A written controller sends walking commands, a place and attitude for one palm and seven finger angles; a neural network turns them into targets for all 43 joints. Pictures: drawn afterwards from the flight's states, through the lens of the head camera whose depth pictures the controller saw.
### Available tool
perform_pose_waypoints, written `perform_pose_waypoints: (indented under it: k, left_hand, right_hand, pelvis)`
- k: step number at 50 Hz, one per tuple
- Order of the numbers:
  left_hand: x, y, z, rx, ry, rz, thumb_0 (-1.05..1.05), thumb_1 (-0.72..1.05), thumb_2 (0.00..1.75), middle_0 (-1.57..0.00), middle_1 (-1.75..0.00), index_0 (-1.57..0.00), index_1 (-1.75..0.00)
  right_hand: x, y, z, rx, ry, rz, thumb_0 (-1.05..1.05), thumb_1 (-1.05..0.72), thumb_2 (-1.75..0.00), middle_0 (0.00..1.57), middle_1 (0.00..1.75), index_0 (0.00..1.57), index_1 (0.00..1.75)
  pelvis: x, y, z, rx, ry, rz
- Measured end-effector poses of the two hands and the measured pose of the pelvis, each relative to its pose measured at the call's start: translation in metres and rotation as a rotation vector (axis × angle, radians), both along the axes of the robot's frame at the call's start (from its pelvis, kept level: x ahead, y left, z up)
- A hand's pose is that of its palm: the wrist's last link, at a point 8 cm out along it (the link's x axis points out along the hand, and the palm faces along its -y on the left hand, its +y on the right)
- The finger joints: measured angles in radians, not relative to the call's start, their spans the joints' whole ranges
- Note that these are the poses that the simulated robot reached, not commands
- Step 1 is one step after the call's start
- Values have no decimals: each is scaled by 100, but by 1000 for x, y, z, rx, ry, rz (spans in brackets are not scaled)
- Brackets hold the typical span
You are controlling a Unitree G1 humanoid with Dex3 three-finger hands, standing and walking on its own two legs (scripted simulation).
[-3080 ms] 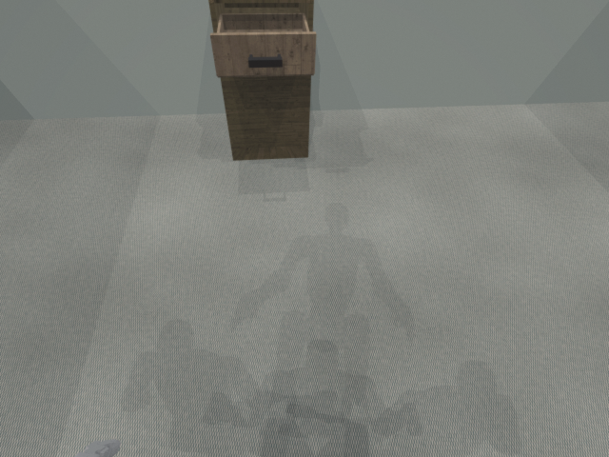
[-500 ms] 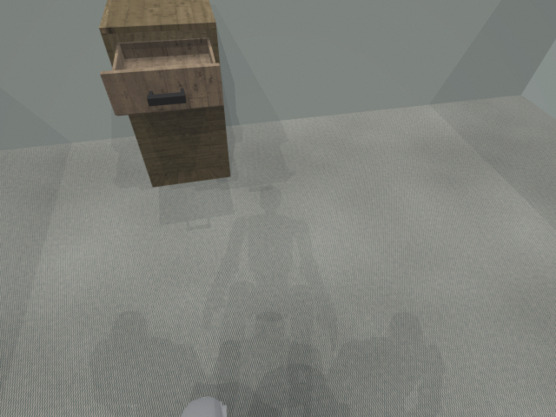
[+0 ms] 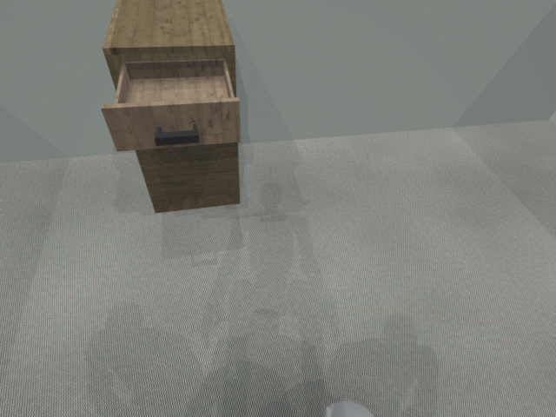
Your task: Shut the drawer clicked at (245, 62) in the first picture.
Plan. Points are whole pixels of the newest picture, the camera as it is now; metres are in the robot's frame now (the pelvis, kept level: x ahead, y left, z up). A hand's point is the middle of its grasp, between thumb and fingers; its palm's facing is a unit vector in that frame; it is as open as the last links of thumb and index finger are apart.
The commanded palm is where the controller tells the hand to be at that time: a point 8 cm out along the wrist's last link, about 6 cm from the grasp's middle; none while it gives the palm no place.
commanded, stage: walk to a spot facing it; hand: left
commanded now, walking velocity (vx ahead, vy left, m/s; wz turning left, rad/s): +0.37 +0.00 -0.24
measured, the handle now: (177, 133) +0.80 +0.35 -0.10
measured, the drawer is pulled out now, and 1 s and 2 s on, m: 0.30 0.30 0.30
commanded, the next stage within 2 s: turn to face it in 0.40 s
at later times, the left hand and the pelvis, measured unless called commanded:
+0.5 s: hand (225, 344) +0.27 +0.12 -0.17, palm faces +0.03 -0.98 -0.22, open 7.2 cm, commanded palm none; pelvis +0.22 -0.07 +0.00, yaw +0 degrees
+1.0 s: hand (208, 310) +0.34 +0.16 -0.18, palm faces +0.23 -0.94 -0.23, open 7.4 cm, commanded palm none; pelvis +0.33 -0.04 -0.01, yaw +10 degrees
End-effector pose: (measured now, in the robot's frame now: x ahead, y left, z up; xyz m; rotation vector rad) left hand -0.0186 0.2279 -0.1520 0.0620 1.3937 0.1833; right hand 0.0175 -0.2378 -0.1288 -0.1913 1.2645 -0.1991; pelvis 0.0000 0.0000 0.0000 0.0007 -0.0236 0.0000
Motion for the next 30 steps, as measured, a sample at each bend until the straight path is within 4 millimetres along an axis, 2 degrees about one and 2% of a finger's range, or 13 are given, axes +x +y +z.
perform_pose_waypoints:
  k: [4, 8, 11, 13, 15, 18, 20, 24, 30]
  left_hand:
    - [82, -4, 5, 16, -87, -59, 1, 92, 90, -20, -30, -19, -30]
    - [167, -17, 7, 42, -154, -145, 1, 92, 90, -20, -30, -19, -30]
    - [228, -34, 5, 65, -221, -198, 1, 92, 90, -20, -30, -19, -30]
    - [259, -44, 1, 82, -278, -206, 0, 92, 90, -20, -30, -19, -30]
    - [275, -53, 3, 83, -296, -196, 0, 92, 90, -20, -30, -19, -30]
    - [282, -65, 9, 76, -265, -179, 0, 91, 90, -20, -30, -19, -30]
    - [283, -69, 12, 74, -240, -154, 0, 92, 89, -20, -30, -20, -30]
    - [283, -64, 16, 85, -194, -109, -1, 95, 89, -21, -30, -20, -30]
    - [272, -62, 4, 39, -97, -14, 0, 93, 89, -20, -30, -20, -30]
  right_hand:
    - [-20, -1, -7, 33, 130, -62, -1, -95, -90, 20, 30, 20, 30]
    - [-33, 1, -18, 85, 241, -139, 0, -93, -90, 20, 30, 20, 30]
    - [-34, -2, -30, 127, 324, -182, 0, -92, -90, 20, 30, 20, 30]
    - [-25, -8, -39, 153, 369, -194, 0, -92, -90, 20, 30, 20, 30]
    - [-3, -16, -42, 159, 366, -194, 1, -91, -90, 20, 30, 20, 30]
    - [52, -31, -38, 144, 284, -170, 1, -91, -90, 20, 30, 20, 30]
    - [94, -40, -34, 129, 208, -146, 1, -91, -90, 20, 30, 20, 30]
    - [177, -50, -24, 110, 81, -88, 1, -91, -90, 20, 30, 19, 30]
    - [278, -57, -12, 53, 7, 32, 2, -94, -90, 20, 30, 19, 30]
  pelvis:
    - [35, -8, -1, 8, -1, -19]
    - [73, -23, -8, 18, -3, -43]
    - [106, -40, -20, 18, -6, -53]
    - [124, -53, -30, 22, -8, -54]
    - [139, -60, -29, 13, -14, -50]
    - [162, -66, -20, 1, -11, -41]
    - [178, -69, -13, -5, -4, -31]
    - [208, -70, -4, -12, 7, -4]
    - [253, -59, -5, -30, 4, 51]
